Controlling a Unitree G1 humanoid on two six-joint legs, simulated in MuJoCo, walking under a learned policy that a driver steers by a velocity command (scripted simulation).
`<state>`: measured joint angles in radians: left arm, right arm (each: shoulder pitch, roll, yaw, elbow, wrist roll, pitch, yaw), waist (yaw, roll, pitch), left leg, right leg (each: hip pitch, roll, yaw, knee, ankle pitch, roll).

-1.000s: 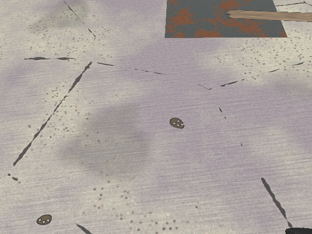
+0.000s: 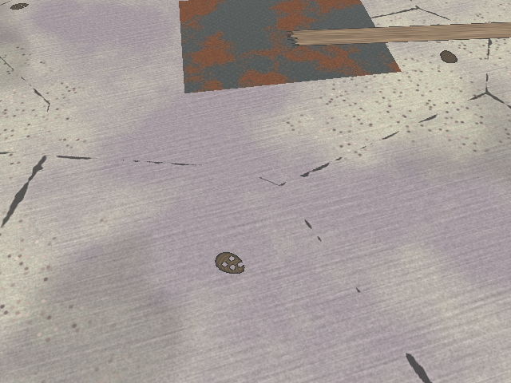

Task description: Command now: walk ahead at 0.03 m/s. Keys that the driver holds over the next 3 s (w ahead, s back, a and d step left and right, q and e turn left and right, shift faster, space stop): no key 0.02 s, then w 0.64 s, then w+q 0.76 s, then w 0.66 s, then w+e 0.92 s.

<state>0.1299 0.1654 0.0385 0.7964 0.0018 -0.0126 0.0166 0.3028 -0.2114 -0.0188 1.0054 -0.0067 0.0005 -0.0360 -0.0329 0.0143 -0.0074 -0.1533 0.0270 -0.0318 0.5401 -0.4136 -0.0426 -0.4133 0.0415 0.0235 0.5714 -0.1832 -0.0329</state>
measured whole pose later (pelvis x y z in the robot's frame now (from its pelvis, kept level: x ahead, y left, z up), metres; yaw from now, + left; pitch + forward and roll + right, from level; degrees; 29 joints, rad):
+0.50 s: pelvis +0.11 +0.00 -0.01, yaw +1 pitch +2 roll -1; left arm -0.02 0.22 0.06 0.77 -0.03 -0.07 -0.04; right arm 0.56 -0.21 -0.05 1.10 0.02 -0.05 -0.02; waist -0.10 0.03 0.03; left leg 0.14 0.08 -0.04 0.30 -0.46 -0.04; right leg -0.56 0.01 -0.08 0.69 -0.18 -0.08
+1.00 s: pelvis +0.34 -0.01 +0.01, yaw +8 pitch +1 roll -3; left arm 0.33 0.24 0.05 1.01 0.00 -0.09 0.02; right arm 0.13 -0.24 -0.07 0.88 0.02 -0.05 0.02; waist 0.05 0.02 -0.01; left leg -0.69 0.09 -0.04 0.69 0.10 0.04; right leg 0.08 0.05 -0.17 0.17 -0.27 -0.03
